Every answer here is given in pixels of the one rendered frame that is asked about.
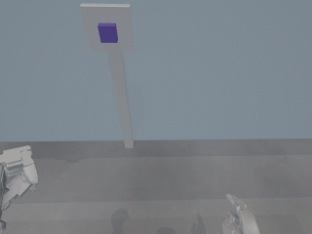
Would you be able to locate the panel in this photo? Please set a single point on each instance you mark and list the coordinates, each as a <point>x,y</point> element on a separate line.
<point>92,15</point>

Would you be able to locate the button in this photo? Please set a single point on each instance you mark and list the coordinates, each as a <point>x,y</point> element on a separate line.
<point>107,32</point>

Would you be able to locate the robot left hand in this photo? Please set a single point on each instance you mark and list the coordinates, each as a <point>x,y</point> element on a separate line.
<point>18,165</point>

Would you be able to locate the robot right hand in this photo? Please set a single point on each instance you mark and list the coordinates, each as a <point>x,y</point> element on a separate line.
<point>241,223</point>

